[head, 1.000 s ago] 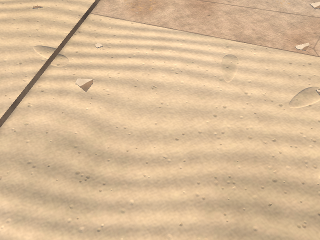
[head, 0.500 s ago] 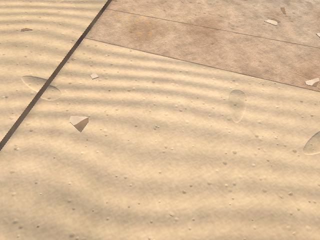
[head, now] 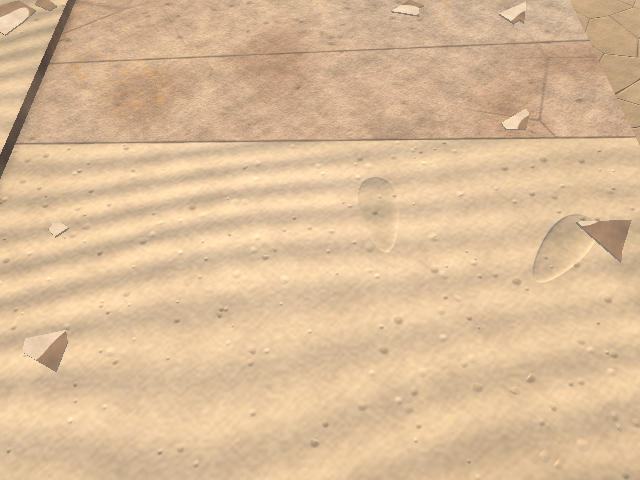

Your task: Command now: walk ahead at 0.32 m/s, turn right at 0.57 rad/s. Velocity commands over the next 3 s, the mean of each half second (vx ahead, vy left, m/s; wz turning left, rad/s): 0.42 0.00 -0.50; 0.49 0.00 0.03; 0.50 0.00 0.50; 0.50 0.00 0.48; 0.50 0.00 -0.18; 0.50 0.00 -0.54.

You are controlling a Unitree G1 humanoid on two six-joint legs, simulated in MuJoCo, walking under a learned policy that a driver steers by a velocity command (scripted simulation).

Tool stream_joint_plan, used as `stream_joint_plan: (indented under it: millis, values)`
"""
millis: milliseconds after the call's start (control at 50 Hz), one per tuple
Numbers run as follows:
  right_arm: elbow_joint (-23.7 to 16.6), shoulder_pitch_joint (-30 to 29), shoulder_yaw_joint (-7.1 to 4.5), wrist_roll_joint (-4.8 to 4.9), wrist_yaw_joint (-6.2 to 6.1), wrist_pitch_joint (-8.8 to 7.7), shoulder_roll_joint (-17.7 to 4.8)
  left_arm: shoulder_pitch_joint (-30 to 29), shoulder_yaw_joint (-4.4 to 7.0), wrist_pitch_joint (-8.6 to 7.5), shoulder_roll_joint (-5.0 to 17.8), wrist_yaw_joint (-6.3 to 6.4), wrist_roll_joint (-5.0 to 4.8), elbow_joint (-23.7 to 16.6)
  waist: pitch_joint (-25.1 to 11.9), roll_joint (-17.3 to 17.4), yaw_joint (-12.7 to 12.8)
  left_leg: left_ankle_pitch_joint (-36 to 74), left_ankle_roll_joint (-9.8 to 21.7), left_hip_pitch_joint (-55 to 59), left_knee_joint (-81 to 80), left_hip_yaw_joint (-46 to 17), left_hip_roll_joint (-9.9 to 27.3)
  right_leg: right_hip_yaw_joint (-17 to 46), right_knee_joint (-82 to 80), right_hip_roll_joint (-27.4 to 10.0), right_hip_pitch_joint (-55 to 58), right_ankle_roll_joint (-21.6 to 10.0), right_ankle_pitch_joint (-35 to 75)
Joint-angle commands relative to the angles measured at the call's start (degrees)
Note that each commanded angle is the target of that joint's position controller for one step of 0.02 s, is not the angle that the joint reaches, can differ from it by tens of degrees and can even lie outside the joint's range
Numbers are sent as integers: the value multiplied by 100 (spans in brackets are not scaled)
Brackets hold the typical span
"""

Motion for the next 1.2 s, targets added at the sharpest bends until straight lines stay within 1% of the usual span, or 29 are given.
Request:
stream_joint_plan:
  millis: [20, 80, 200, 240, 280, 300, 320, 340, 360, 380, 400, 440, 480, 580, 660, 700, 740, 760, 780, 800, 820, 840, 860, 880, 900, 940, 1000, 1100, 1200]
  values:
    - [-307, 225, -162, -65, -44, -88, -472, -160, 204, -128, 762, 131, 52, -557, -688, -535, -174, 629, -59, -324, -781, -99, 102, 1996, -1525, -1239, 731, -900, -1345]
    - [-383, -75, -105, -19, -48, -132, -344, 79, 247, -117, 874, 213, 7, -530, -700, -677, -10, 964, -206, -211, -1760, -109, -29, 1948, -1441, -1172, 768, -836, -1325]
    - [-547, -520, -114, 102, 66, -303, -440, 339, 273, -44, 974, 206, -57, -495, -600, -895, 210, 1031, -194, 287, -2992, -157, -302, 2416, -1181, -1208, 817, -734, -1843]
    - [-565, -441, -147, 154, 101, -380, -495, 356, 253, -13, 927, 192, -56, -500, -566, -952, 139, 900, -77, 697, -3323, -159, -370, 2665, -1040, -1204, 769, -697, -2067]
    - [-449, -5, -200, 175, 106, -441, -498, 201, 192, 18, 757, 193, -66, -542, -514, -893, -192, 1135, 83, 1617, -3978, -76, -324, 2669, -666, -971, 392, -502, -2363]
    - [-336, 441, -266, 150, 82, -455, -624, 135, 120, 10, 524, 196, -50, -581, -595, -734, -416, 1076, 223, 2448, -4167, -272, 29, 2458, -110, -744, -157, -278, -2507]
    - [-216, 1178, -321, 17, 45, -450, -887, 201, -43, -15, -17, 196, -17, -600, -1010, 44, -606, 300, 564, 3439, -4438, -1323, 1119, 1634, 1529, -256, -863, 90, -2833]
    - [-98, 1516, -415, -166, 101, -406, -1332, 146, -46, -108, 61, 198, -114, -921, -649, 1271, -479, -1476, 1233, 3710, -5154, -3455, 1986, 939, 2575, 183, -2370, 186, -2924]
    - [-121, 1326, -399, -62, 135, -417, -1112, 199, 41, -176, 508, 191, -118, -840, -181, 1142, -394, -2133, 1470, 3445, -5275, -3802, 2144, 951, 3320, -321, -2895, 268, -2517]
    - [-152, 1193, -295, 49, 130, -411, -730, 156, 94, -186, 692, 165, -73, -708, 55, 848, -404, -1827, 1350, 3321, -5224, -3251, 1847, 926, 3590, -418, -3004, 327, -2012]
    - [-186, 1095, -236, 58, 132, -388, -591, 199, 104, -186, 656, 143, -21, -593, 33, 627, -343, -1277, 1189, 3227, -5214, -2693, 1547, 827, 3712, -488, -2884, 381, -1623]
    - [-156, 956, -175, 9, 124, -356, -533, 12, 85, -239, 526, 88, -6, -612, 136, 577, -272, -125, 1082, 2842, -5373, -1916, 1231, 706, 3536, -678, -2630, 458, -968]
    - [-68, 1023, -154, -2, 132, -372, -541, -151, 36, -266, 375, 58, 24, -635, 75, 596, -278, 870, 1119, 2657, -5487, -1346, 1045, 368, 3336, -771, -2398, 567, -451]
    - [242, 1431, -131, 103, 109, -285, -671, -992, -119, -322, 46, -9, 12, -826, 101, 572, -578, 2188, 1061, 2604, -5504, -477, 852, -99, 1689, -856, -1792, 682, 525]
    - [429, 1757, -127, 170, 124, -206, -847, -1535, -127, -364, 78, -141, -84, -961, 239, 598, -730, 2266, 1062, 2749, -5415, -403, 1050, -298, 780, -694, -1249, 601, 556]
    - [513, 1821, -139, 205, 115, -151, -912, -1626, -101, -390, 170, -194, -104, -1026, 287, 649, -644, 2643, 1020, 3027, -5273, -459, 1231, -303, 481, -639, -1083, 427, 267]
    - [561, 1784, -166, 231, 85, -90, -1024, -1197, 4, -416, 393, -188, -66, -946, 3, 691, -273, 4214, 896, 3145, -4654, -361, 1229, -408, 140, -428, -137, 191, 47]
    - [566, 1742, -146, 238, 69, -69, -1005, -414, 132, -415, 607, -140, -39, -723, -487, 579, 176, 5029, 773, 2948, -3793, -150, 1001, -483, -83, -311, 1033, 12, 229]
    - [440, 1621, -77, 158, 64, -96, -868, 644, 251, -397, 919, -58, 29, -504, -1260, 406, 670, 4257, 584, 1893, -2454, -24, 767, 95, 182, -934, 2854, -263, 395]
    - [203, 2025, 133, 63, 78, -194, -187, 1338, 370, -350, 1517, 11, 170, -392, -2253, -1057, 621, 1099, 183, -415, -132, 319, -83, 2483, 119, -2641, 5140, -948, -96]
    - [314, 2151, 106, 180, 94, -307, -385, 1462, 277, -324, 1174, 10, 141, -339, -2805, -1514, 668, -1068, 177, -975, 827, -529, -282, 3919, -631, -3079, 4991, -1262, -732]
    - [199, 1648, -47, 340, 106, -316, -812, 1124, 155, -319, 832, 13, 94, -279, -1710, -1110, 608, -726, 187, -1437, 1124, -525, 21, 2989, -756, -2805, 4202, -973, -800]
    - [118, 1283, -45, 328, 104, -302, -783, 757, 86, -324, 633, 11, 55, -260, -1072, -859, 446, -245, 196, -1394, 921, -330, 267, 2138, -913, -2513, 3359, -765, -546]
    - [114, 1115, -55, 242, 84, -259, -689, 398, 36, -346, 469, -15, 71, -230, -663, -608, 243, 121, 172, -1204, 635, -265, 418, 1632, -1159, -2245, 2620, -639, -344]
    - [148, 1179, -83, 198, 72, -170, -614, 153, 6, -404, 335, -40, 102, -211, -431, -726, 34, 416, 158, -891, 424, -299, 557, 1202, -1403, -2043, 2070, -553, -80]
    - [238, 1411, -46, 219, 79, -8, -307, -56, 37, -515, 293, -59, 120, -95, -270, -719, -200, 727, 104, -503, 347, -291, 592, 675, -1768, -1948, 1479, -558, 335]
    - [91, 1116, -70, 187, 56, 78, -264, -62, 99, -604, 408, -17, 160, 125, 4, -490, -265, 1331, 21, -857, -47, -447, 573, 29, -1959, -1938, 1362, -540, 1038]
    - [-219, 180, 9, 150, 231, 1, -145, 132, 152, -567, 649, 95, 122, 367, 254, -305, 28, 2735, 118, -785, -1818, -67, 445, -794, -2060, -1814, 1613, -343, 1204]
    - [-723, -656, 46, 164, 422, 4, -166, 597, 235, -368, 918, 146, -9, 643, 472, -219, 308, 2211, 381, -1182, -2657, 301, 358, -1047, -1701, -2173, 2744, -233, 1625]
Next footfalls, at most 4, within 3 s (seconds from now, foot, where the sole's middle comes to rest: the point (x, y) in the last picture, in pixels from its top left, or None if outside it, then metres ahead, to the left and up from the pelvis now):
0.30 left None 0.22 0.15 -0.77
0.78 right None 0.42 -0.18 -0.77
1.32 left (350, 337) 0.76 0.01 -0.77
1.80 right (412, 234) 1.06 -0.16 -0.77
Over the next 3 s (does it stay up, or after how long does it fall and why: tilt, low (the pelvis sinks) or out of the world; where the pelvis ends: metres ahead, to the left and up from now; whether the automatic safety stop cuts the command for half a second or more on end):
stays up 1.49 0.02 0.01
